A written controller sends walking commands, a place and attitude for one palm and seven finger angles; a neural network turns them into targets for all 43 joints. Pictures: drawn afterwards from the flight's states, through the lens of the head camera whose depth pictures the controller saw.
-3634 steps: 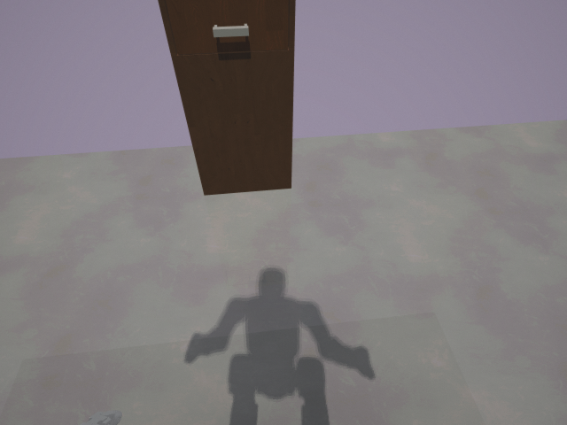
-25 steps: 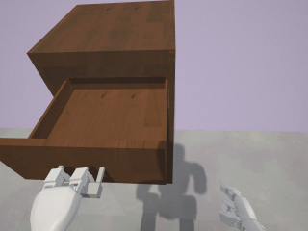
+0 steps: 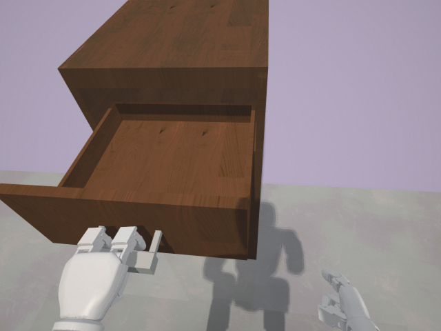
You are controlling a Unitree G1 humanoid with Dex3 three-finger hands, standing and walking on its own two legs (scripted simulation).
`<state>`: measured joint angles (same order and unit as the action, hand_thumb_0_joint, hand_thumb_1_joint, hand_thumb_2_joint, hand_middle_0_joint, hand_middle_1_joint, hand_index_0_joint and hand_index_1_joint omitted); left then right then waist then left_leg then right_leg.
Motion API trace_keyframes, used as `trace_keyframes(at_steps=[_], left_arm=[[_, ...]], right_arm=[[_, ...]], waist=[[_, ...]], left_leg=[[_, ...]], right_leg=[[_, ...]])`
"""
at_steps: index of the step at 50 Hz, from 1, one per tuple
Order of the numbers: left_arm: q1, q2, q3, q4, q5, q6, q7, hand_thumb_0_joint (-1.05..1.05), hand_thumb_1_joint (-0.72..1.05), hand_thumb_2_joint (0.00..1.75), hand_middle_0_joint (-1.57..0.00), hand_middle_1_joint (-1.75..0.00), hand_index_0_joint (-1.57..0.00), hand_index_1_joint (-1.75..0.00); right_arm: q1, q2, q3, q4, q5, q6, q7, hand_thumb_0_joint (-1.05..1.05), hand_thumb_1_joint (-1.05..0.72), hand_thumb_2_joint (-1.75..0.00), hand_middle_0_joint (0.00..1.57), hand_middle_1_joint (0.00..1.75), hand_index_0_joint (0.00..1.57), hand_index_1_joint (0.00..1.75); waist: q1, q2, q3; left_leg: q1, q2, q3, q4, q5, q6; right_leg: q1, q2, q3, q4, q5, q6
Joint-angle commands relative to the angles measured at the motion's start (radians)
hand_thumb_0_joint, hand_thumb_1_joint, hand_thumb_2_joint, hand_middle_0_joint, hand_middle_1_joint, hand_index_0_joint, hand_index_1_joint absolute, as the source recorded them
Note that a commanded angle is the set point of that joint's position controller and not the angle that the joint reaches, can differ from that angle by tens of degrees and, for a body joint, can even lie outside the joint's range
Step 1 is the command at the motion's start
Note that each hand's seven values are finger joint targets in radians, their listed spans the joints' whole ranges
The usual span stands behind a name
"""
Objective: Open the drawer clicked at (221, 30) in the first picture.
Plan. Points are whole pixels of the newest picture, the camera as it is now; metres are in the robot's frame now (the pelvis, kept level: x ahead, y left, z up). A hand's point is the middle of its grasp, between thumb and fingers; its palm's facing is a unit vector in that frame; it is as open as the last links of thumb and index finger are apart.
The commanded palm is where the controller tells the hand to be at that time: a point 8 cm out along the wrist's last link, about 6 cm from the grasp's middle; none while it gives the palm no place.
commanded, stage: open the thumb to release the handle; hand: left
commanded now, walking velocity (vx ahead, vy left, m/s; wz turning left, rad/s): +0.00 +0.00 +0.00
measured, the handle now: (123, 247) +0.23 +0.20 +0.06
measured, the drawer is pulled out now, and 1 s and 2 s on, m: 0.30 0.29 0.29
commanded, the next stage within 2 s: lift the hand off the handle in 0.28 s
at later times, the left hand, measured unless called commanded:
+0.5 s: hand (118, 281) +0.18 +0.20 +0.04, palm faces +0.05 -0.14 -0.99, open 13.7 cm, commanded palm +0.15 +0.20 +0.09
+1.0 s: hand (112, 264) +0.19 +0.20 +0.07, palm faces +0.08 -0.13 -0.99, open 13.4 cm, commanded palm +0.17 +0.20 +0.14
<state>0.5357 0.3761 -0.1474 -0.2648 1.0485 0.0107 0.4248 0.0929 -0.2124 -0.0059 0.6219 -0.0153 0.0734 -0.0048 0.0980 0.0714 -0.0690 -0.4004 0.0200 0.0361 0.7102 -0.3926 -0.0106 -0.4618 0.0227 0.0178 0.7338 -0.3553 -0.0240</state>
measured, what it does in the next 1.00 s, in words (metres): stands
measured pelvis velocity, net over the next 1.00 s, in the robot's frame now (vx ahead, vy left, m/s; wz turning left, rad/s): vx -0.01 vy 0.01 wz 0.02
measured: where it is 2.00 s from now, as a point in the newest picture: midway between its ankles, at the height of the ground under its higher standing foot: outside the picture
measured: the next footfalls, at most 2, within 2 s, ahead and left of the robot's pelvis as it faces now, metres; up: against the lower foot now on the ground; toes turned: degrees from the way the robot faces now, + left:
none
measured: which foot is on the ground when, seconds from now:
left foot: down 0.00-1.00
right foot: down 0.00-1.00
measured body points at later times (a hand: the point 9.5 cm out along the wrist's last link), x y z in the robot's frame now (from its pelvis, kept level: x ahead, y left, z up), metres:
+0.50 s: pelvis -0.02 -0.01 +0.01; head -0.01 -0.04 +0.46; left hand +0.17 +0.20 +0.10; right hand +0.21 -0.21 -0.08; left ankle -0.02 +0.13 -0.72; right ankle +0.01 -0.10 -0.72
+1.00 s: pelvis -0.01 +0.01 +0.01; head -0.02 -0.03 +0.46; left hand +0.18 +0.21 +0.13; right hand +0.22 -0.17 -0.08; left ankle -0.02 +0.13 -0.72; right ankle +0.01 -0.10 -0.72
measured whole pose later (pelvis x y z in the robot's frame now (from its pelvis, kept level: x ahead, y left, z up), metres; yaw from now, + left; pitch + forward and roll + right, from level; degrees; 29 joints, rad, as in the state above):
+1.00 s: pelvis -0.01 +0.01 +0.01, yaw +1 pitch -1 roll +0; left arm 0.33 0.36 -0.22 -0.23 1.02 0.13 0.23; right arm 0.07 -0.20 0.02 0.64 -0.01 0.07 -0.01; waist 0.11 0.09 -0.03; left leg -0.25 0.00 0.03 0.57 -0.31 0.01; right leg -0.30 0.00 0.01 0.59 -0.28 -0.01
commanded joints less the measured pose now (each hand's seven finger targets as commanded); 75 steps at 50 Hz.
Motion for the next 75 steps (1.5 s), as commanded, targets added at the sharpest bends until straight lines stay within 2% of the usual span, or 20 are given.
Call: trace_keyframes(at_steps=[1, 9, 18, 19, 22, 27, 34, 36, 38, 41, 47, 51, 54, 62, 65, 67, 70, 71, 72, 75], left_arm=[[-0.146, 0.182, 0.231, -0.068, 0.002, 0.098, 0.009, 0.00, 0.06, 0.54, -0.34, -1.26, -0.34, -1.26], [-0.189, 0.165, 0.191, -0.021, -0.018, 0.095, -0.065, 0.00, -0.50, 0.30, -0.30, -1.20, -0.30, -1.20], [-0.185, 0.170, 0.209, -0.010, -0.027, 0.041, -0.092, 0.00, -0.50, 0.30, -0.30, -1.20, -0.30, -1.20], [-0.230, 0.025, 0.038, -0.056, -0.018, 0.045, -0.103, 0.00, -0.50, 0.30, -0.30, -1.20, -0.30, -1.20], [-0.241, 0.098, 0.112, -0.052, -0.005, 0.043, -0.089, 0.00, -0.50, 0.30, -0.30, -1.20, -0.30, -1.20], [-0.301, 0.098, 0.097, -0.039, 0.030, 0.043, -0.069, 0.00, -0.50, 0.30, -0.30, -1.20, -0.30, -1.20], [-0.378, 0.083, 0.078, 0.023, 0.017, 0.070, -0.066, 0.00, -0.50, 0.30, -0.30, -1.20, -0.30, -1.20], [-0.404, 0.124, 0.106, -0.047, 0.014, 0.078, -0.065, 0.00, -0.50, 0.30, -0.30, -1.20, -0.30, -1.20], [-0.403, 0.095, 0.076, -0.103, 0.008, 0.085, -0.067, 0.00, -0.50, 0.30, -0.30, -1.20, -0.30, -1.20], [-0.389, 0.132, 0.103, -0.165, -0.007, 0.092, -0.081, 0.00, -0.50, 0.30, -0.30, -1.20, -0.30, -1.20], [-0.399, 0.079, 0.036, -0.244, -0.012, 0.100, -0.127, 0.00, -0.50, 0.30, -0.30, -1.20, -0.30, -1.20], [-0.428, 0.138, 0.085, -0.259, -0.031, 0.119, -0.168, 0.00, -0.50, 0.30, -0.30, -1.20, -0.30, -1.20], [-0.421, 0.094, 0.030, -0.292, -0.027, 0.120, -0.199, 0.00, -0.50, 0.30, -0.30, -1.20, -0.30, -1.20], [-0.465, 0.155, 0.082, -0.384, -0.049, 0.120, -0.253, 0.00, -0.50, 0.30, -0.30, -1.20, -0.30, -1.20], [-0.478, 0.170, 0.091, -0.381, -0.065, 0.121, -0.274, 0.00, -0.50, 0.30, -0.30, -1.20, -0.30, -1.20], [-0.504, 0.186, 0.106, -0.421, -0.071, 0.121, -0.287, 0.00, -0.50, 0.30, -0.30, -1.20, -0.30, -1.20], [-0.489, 0.228, 0.149, -0.452, -0.097, 0.114, -0.298, 0.00, -0.50, 0.30, -0.30, -1.20, -0.30, -1.20], [-0.495, 0.297, 0.222, -0.477, -0.118, 0.113, -0.297, 0.00, -0.50, 0.30, -0.30, -1.20, -0.30, -1.20], [-0.454, 0.238, 0.175, -0.464, -0.103, 0.116, -0.304, 0.00, -0.50, 0.30, -0.30, -1.20, -0.30, -1.20], [-0.453, 0.256, 0.194, -0.442, -0.137, 0.121, -0.329, 0.00, -0.50, 0.30, -0.30, -1.20, -0.30, -1.20]], right_arm=[[-0.176, -0.086, -0.014, -0.161, 0.007, -0.056, -0.024, 0.00, -0.90, -0.90, 0.20, 0.30, 0.20, 0.30], [-0.203, -0.075, 0.005, -0.146, 0.013, -0.063, -0.040, 0.00, -0.90, -0.90, 0.20, 0.30, 0.20, 0.30], [-0.189, -0.080, -0.001, -0.139, 0.008, -0.075, -0.033, 0.00, -0.90, -0.90, 0.20, 0.30, 0.20, 0.30], [-0.197, -0.080, -0.003, -0.154, -0.002, -0.077, -0.019, 0.00, -0.90, -0.90, 0.20, 0.30, 0.20, 0.30], [-0.177, -0.086, -0.016, -0.153, -0.001, -0.081, -0.014, 0.00, -0.90, -0.90, 0.20, 0.30, 0.20, 0.30], [-0.173, -0.087, -0.016, -0.154, -0.008, -0.083, -0.012, 0.00, -0.90, -0.90, 0.20, 0.30, 0.20, 0.30], [-0.173, -0.088, -0.020, -0.130, 0.003, -0.079, -0.023, 0.00, -0.90, -0.90, 0.20, 0.30, 0.20, 0.30], [-0.186, -0.091, -0.021, -0.136, 0.004, -0.074, -0.027, 0.00, -0.90, -0.90, 0.20, 0.30, 0.20, 0.30], [-0.188, -0.081, -0.021, -0.140, 0.006, -0.072, -0.021, 0.00, -0.90, -0.90, 0.20, 0.30, 0.20, 0.30], [-0.200, -0.084, -0.016, -0.146, 0.009, -0.068, -0.020, 0.00, -0.90, -0.90, 0.20, 0.30, 0.20, 0.30], [-0.211, -0.076, -0.001, -0.163, 0.006, -0.063, -0.002, 0.00, -0.90, -0.90, 0.20, 0.30, 0.20, 0.30], [-0.223, -0.083, -0.001, -0.156, 0.015, -0.051, -0.003, 0.00, -0.90, -0.90, 0.20, 0.30, 0.20, 0.30], [-0.226, -0.077, 0.008, -0.160, 0.013, -0.046, 0.008, 0.00, -0.90, -0.90, 0.20, 0.30, 0.20, 0.30], [-0.238, -0.081, 0.023, -0.170, 0.016, -0.039, 0.013, 0.00, -0.90, -0.90, 0.20, 0.30, 0.20, 0.30], [-0.252, -0.085, 0.019, -0.160, 0.019, -0.029, 0.011, 0.00, -0.90, -0.90, 0.20, 0.30, 0.20, 0.30], [-0.250, -0.082, 0.028, -0.174, 0.019, -0.036, 0.011, 0.00, -0.90, -0.90, 0.20, 0.30, 0.20, 0.30], [-0.257, -0.093, 0.021, -0.171, 0.021, -0.030, 0.006, 0.00, -0.90, -0.90, 0.20, 0.30, 0.20, 0.30], [-0.264, -0.105, 0.020, -0.178, 0.031, -0.034, -0.001, 0.00, -0.90, -0.90, 0.20, 0.30, 0.20, 0.30], [-0.254, -0.085, 0.030, -0.184, 0.021, -0.036, 0.006, 0.00, -0.90, -0.90, 0.20, 0.30, 0.20, 0.30], [-0.261, -0.099, 0.022, -0.165, 0.030, -0.021, 0.011, 0.00, -0.90, -0.90, 0.20, 0.30, 0.20, 0.30]], waist=[[0.007, -0.095, -0.109], [0.019, -0.100, -0.054], [0.022, -0.099, -0.027], [-0.001, -0.061, -0.022], [0.010, -0.073, -0.069], [0.006, -0.101, -0.090], [-0.003, -0.113, -0.097], [0.005, -0.061, -0.130], [0.008, -0.049, -0.156], [0.011, -0.033, -0.139], [0.009, -0.032, -0.103], [0.010, -0.043, -0.096], [0.013, -0.027, -0.088], [0.018, -0.021, -0.117], [0.013, -0.027, -0.073], [0.023, -0.023, -0.122], [0.022, -0.017, -0.128], [0.021, -0.009, -0.146], [0.036, -0.029, -0.161], [0.015, -0.051, -0.071]], left_leg=[[0.073, -0.055, -0.012, -0.100, 0.173, 0.019], [0.091, -0.061, -0.002, -0.146, 0.147, 0.021], [0.088, -0.062, -0.001, -0.173, 0.130, 0.018], [0.104, -0.066, -0.004, -0.169, 0.143, 0.020], [0.119, -0.059, 0.002, -0.166, 0.148, 0.019], [0.100, -0.060, -0.006, -0.165, 0.121, 0.022], [0.096, -0.053, -0.014, -0.183, 0.133, 0.023], [0.126, -0.050, -0.015, -0.192, 0.153, 0.019], [0.147, -0.047, -0.017, -0.201, 0.189, 0.020], [0.167, -0.043, -0.023, -0.211, 0.224, 0.018], [0.189, -0.034, -0.029, -0.238, 0.231, 0.026], [0.210, -0.031, -0.028, -0.258, 0.245, 0.026], [0.224, -0.034, -0.025, -0.269, 0.283, 0.027], [0.263, -0.026, -0.026, -0.285, 0.331, 0.030], [0.273, -0.029, -0.027, -0.302, 0.333, 0.027], [0.282, -0.028, -0.026, -0.299, 0.347, 0.032], [0.306, -0.031, -0.025, -0.304, 0.383, 0.028], [0.301, -0.021, -0.026, -0.299, 0.375, 0.026], [0.304, -0.031, -0.018, -0.294, 0.396, 0.029], [0.293, -0.030, -0.022, -0.314, 0.372, 0.024]], right_leg=[[0.111, 0.011, 0.079, -0.195, 0.192, -0.008], [0.150, 0.005, 0.090, -0.254, 0.121, -0.001], [0.161, -0.004, 0.097, -0.293, 0.066, -0.002], [0.129, -0.007, 0.080, -0.290, 0.075, -0.004], [0.137, 0.001, 0.069, -0.286, 0.053, -0.006], [0.124, -0.002, 0.064, -0.276, 0.009, -0.009], [0.138, 0.005, 0.030, -0.252, 0.062, -0.008], [0.162, 0.006, 0.034, -0.253, 0.077, -0.012], [0.183, 0.007, 0.019, -0.240, 0.111, -0.015], [0.199, 0.011, 0.017, -0.247, 0.140, -0.017], [0.198, 0.012, -0.010, -0.256, 0.113, -0.013], [0.246, 0.014, 0.003, -0.285, 0.152, -0.012], [0.253, 0.011, -0.011, -0.286, 0.176, -0.011], [0.308, 0.002, -0.009, -0.314, 0.225, -0.008], [0.312, 0.003, 0.002, -0.341, 0.239, -0.007], [0.342, -0.005, -0.006, -0.334, 0.247, -0.005], [0.368, -0.007, 0.009, -0.350, 0.313, -0.001], [0.390, -0.005, 0.014, -0.342, 0.326, -0.001], [0.388, -0.015, 0.006, -0.342, 0.321, 0.002], [0.356, -0.011, 0.013, -0.372, 0.304, 0.006]])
